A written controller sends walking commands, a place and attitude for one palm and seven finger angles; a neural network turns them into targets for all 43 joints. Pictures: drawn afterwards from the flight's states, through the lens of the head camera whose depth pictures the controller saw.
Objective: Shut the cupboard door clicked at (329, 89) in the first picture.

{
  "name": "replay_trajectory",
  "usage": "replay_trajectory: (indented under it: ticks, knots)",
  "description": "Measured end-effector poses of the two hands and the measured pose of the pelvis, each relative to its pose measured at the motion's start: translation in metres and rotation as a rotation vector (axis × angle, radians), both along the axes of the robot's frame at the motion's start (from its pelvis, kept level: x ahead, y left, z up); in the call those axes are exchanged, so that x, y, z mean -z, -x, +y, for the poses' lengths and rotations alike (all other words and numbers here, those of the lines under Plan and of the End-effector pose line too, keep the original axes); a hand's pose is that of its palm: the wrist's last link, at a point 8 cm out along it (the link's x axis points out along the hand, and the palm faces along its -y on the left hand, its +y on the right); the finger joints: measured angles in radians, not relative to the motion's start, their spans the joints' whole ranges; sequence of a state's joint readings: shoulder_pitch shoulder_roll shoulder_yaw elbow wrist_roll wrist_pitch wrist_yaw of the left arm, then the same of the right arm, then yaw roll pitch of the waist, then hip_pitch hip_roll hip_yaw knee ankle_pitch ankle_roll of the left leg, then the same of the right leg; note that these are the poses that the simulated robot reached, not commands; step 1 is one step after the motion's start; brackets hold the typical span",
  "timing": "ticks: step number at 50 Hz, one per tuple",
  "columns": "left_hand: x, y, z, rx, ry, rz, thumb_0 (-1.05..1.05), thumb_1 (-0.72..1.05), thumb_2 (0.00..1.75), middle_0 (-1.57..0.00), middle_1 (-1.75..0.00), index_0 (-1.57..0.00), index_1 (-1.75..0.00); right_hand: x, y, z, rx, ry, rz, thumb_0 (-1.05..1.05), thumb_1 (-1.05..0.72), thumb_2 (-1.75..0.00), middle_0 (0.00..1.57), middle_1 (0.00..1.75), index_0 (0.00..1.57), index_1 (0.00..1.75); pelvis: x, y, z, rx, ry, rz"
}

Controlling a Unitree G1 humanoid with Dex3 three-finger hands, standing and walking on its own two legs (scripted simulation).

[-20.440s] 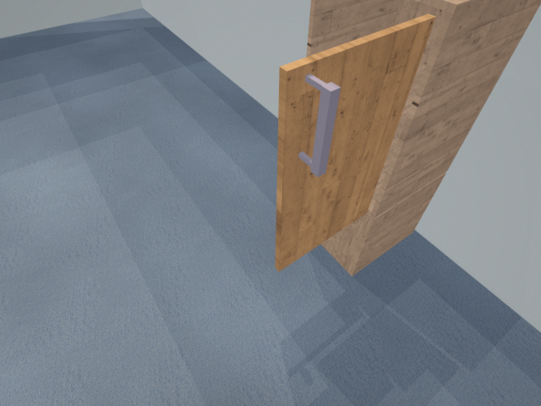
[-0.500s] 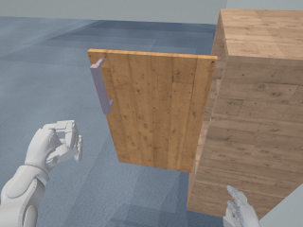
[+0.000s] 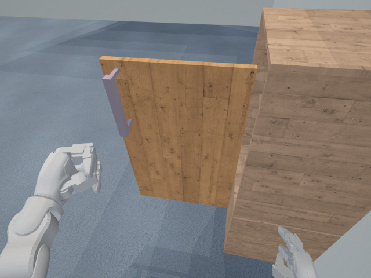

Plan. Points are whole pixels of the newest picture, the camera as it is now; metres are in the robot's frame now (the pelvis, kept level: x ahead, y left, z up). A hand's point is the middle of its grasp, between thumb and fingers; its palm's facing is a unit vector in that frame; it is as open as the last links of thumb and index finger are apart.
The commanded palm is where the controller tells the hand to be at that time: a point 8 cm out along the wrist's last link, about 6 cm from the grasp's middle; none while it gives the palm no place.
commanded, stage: bring the fist close to the handle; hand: left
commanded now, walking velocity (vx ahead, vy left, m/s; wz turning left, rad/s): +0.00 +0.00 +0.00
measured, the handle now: (120, 103) +0.48 +0.21 +0.15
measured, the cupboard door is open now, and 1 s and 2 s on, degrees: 91 91 82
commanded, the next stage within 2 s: push the door shut along its arc in 1.22 s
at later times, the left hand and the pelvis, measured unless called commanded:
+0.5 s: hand (97, 142) +0.33 +0.22 +0.15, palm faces -0.01 -1.00 -0.08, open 3.1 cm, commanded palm +0.31 +0.25 +0.15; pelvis +0.02 +0.01 +0.00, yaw -1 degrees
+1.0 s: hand (119, 126) +0.38 +0.19 +0.16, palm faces -0.06 -1.00 -0.04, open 3.1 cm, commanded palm +0.35 +0.24 +0.15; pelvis +0.02 +0.02 +0.00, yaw -1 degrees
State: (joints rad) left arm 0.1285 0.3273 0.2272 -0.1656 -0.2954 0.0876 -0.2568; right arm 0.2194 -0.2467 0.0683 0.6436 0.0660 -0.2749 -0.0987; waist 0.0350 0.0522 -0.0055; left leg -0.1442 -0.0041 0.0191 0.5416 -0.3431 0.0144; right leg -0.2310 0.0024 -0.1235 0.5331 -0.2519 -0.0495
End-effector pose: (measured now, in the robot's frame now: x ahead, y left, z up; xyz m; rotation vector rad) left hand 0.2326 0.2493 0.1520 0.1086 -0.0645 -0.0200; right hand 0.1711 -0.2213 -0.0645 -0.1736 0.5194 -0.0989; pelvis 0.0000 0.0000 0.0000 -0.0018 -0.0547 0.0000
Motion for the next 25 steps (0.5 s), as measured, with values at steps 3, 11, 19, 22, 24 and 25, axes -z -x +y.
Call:
replay_trajectory:
  ticks: [3, 11, 19, 22, 24, 25]
  knots:
    - [-0.014, -0.013, 0.011, -0.039, 0.004, -0.070, 0.02, 0.89, 0.90, -1.30, -1.50, -1.30, -1.50, 0.001, 0.000, -0.003, 0.003, 0.004, 0.008, 0.02, -0.90, -0.90, 0.21, 0.30, 0.20, 0.30, 0.000, -0.002, -0.001, -0.002, 0.001, 0.000]
    - [0.009, -0.052, 0.015, 0.006, 0.026, 0.078, 0.02, 0.90, 0.90, -1.30, -1.50, -1.30, -1.50, 0.009, 0.004, -0.016, 0.051, 0.016, 0.051, 0.01, -0.90, -0.90, 0.21, 0.30, 0.20, 0.30, 0.001, -0.005, 0.001, 0.006, 0.001, 0.031]
    - [-0.004, -0.069, 0.018, -0.006, 0.050, -0.042, 0.02, 0.90, 0.90, -1.30, -1.50, -1.30, -1.50, 0.004, 0.002, -0.019, 0.075, 0.042, 0.059, 0.02, -0.90, -0.90, 0.21, 0.30, 0.20, 0.30, 0.000, -0.016, 0.003, 0.016, -0.001, 0.043]
    - [-0.007, -0.075, 0.025, -0.029, 0.043, -0.039, 0.02, 0.90, 0.90, -1.30, -1.50, -1.30, -1.50, 0.004, 0.000, -0.016, 0.072, 0.038, 0.059, 0.02, -0.90, -0.90, 0.21, 0.30, 0.20, 0.30, 0.000, -0.017, 0.006, 0.014, 0.003, 0.040]
    - [-0.004, -0.079, 0.025, -0.022, 0.036, -0.005, 0.02, 0.90, 0.90, -1.30, -1.50, -1.30, -1.50, 0.006, -0.002, -0.013, 0.069, 0.032, 0.063, 0.01, -0.90, -0.90, 0.21, 0.30, 0.20, 0.30, 0.000, -0.017, 0.009, 0.011, 0.005, 0.040]
    - [-0.002, -0.081, 0.023, -0.013, 0.034, 0.015, 0.02, 0.90, 0.90, -1.30, -1.50, -1.30, -1.50, 0.007, -0.003, -0.012, 0.068, 0.029, 0.066, 0.01, -0.90, -0.90, 0.21, 0.30, 0.20, 0.30, 0.000, -0.017, 0.010, 0.010, 0.005, 0.042]
